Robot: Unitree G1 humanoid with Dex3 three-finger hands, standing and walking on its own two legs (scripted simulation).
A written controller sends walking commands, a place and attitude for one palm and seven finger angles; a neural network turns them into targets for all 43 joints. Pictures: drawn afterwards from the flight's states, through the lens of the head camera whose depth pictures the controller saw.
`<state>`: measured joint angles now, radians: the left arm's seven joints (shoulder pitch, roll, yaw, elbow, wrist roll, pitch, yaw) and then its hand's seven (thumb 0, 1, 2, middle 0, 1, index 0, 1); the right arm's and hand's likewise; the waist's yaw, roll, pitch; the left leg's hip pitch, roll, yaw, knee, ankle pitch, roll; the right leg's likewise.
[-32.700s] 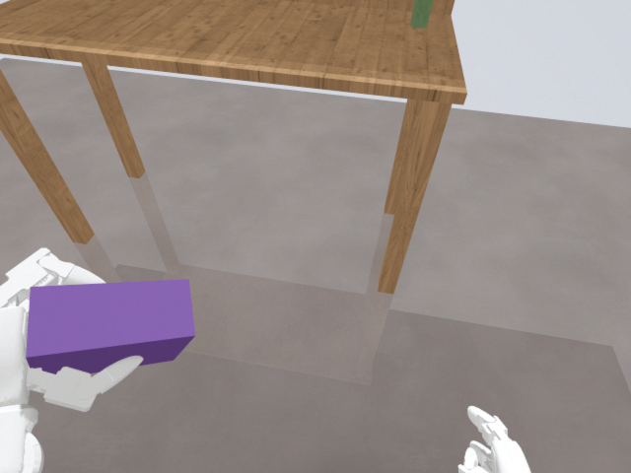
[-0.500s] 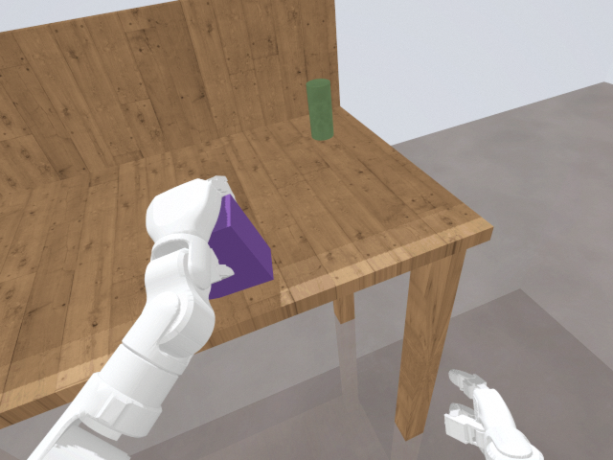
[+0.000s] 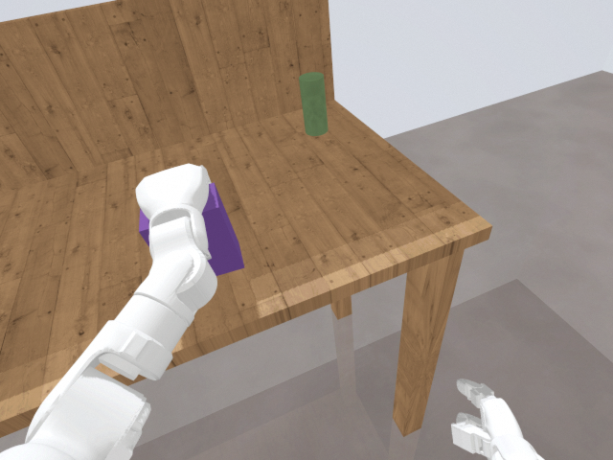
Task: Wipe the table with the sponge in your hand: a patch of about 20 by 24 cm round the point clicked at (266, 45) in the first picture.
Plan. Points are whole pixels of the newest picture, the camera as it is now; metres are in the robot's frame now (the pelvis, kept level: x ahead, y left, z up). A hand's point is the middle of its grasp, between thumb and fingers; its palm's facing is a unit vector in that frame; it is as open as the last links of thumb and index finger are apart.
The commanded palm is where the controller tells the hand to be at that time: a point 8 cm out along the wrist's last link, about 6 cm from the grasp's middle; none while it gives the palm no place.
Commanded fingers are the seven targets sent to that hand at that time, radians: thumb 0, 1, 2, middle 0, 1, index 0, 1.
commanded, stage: wipe forward along the third lane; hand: left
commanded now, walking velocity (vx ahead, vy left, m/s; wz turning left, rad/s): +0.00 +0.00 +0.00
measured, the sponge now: (200, 247) +0.38 +0.20 +0.11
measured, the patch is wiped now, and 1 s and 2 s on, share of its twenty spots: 0.90 0.95 0.95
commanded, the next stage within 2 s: wipe back along the third lane in 0.90 s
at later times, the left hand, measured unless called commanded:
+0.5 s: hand (181, 204) +0.42 +0.22 +0.16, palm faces +0.01 -0.01 -1.00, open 9.9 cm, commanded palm +0.39 +0.23 +0.19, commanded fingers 0.00 0.10 1.30 -1.20 -1.60 -1.20 -1.60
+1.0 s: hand (171, 188) +0.46 +0.26 +0.16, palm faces -0.03 -0.01 -1.00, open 9.9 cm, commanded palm +0.43 +0.25 +0.20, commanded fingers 0.00 0.10 1.30 -1.20 -1.60 -1.20 -1.60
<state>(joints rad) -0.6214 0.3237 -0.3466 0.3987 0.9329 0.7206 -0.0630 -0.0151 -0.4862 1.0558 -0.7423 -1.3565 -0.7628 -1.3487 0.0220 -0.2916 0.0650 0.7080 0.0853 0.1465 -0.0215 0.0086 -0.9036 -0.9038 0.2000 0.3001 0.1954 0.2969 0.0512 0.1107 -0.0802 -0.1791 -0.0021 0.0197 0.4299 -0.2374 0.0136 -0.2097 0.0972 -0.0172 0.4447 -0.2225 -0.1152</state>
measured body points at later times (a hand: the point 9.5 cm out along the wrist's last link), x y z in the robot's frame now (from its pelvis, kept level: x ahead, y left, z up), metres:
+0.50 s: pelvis +0.01 +0.01 +0.00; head -0.01 -0.04 +0.45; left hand +0.41 +0.22 +0.22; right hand +0.18 -0.23 -0.12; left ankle -0.01 +0.13 -0.74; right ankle +0.01 -0.04 -0.74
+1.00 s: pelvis +0.01 +0.03 +0.00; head +0.02 +0.00 +0.45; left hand +0.46 +0.25 +0.22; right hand +0.14 -0.22 -0.13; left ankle -0.01 +0.13 -0.74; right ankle +0.01 -0.04 -0.74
